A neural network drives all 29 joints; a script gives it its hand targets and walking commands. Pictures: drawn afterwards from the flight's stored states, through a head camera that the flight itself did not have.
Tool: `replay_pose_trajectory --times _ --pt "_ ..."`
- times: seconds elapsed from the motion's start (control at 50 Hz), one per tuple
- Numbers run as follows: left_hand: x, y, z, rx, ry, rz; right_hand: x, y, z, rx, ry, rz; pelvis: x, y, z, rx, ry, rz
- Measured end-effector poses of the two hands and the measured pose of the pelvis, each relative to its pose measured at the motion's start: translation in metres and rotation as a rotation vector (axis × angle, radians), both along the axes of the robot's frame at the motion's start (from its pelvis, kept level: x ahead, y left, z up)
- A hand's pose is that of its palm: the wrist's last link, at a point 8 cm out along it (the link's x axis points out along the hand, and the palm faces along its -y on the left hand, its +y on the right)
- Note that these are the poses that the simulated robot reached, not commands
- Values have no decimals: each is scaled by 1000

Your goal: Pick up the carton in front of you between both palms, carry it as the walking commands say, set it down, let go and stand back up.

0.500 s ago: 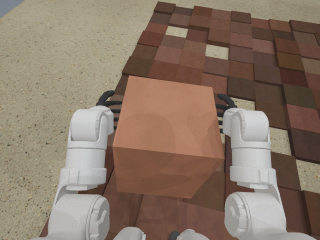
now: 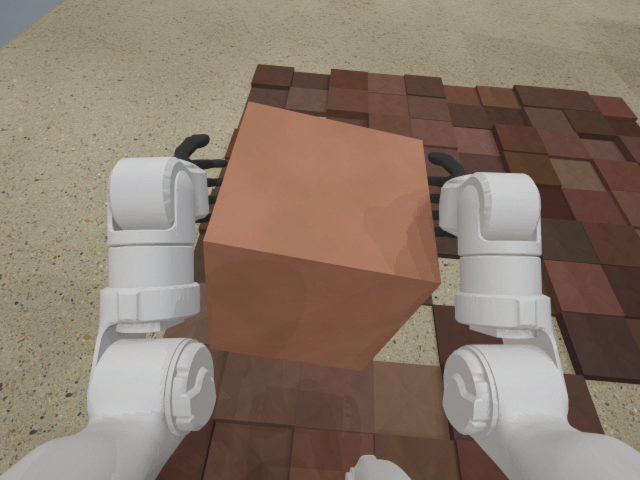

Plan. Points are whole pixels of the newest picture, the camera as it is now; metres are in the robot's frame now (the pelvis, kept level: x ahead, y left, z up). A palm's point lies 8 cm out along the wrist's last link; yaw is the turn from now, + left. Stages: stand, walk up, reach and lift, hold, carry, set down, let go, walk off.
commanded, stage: carry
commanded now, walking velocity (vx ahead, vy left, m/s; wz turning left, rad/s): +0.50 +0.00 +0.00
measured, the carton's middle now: (310, 249) +0.38 -0.01 +0.08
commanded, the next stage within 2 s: none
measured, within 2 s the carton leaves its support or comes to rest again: neither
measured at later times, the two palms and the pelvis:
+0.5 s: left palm (203, 158) +0.60 +0.15 +0.04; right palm (374, 152) +0.62 -0.14 +0.04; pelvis +0.30 -0.01 -0.02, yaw +1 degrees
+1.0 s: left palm (242, 42) +0.89 +0.10 +0.10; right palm (384, 54) +0.88 -0.20 +0.09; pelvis +0.61 -0.04 -0.03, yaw -1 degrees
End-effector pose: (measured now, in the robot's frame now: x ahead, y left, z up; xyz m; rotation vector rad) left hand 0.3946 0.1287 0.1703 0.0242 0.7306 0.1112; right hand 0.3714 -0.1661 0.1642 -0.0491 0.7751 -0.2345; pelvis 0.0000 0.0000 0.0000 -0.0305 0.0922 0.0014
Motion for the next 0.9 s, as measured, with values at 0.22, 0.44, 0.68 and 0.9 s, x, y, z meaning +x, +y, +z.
replay_pose_trajectory --times 0.22,0.44,0.68,0.9 --pt "125 -20 -48 52 66 10 131 -20 -56 22 71 19 145 -18 -27 40 -25 -6" --pt "182 13 -126 -7 137 167 225 13 -126 57 159 67 261 -19 -20 36 0 10" --pt "316 34 -99 -36 -25 107 335 34 -100 56 -9 0 417 16 -11 45 9 -33" --pt "434 -9 -57 -5 -89 10 433 -7 -58 66 -82 -77 546 -6 1 54 -30 -42"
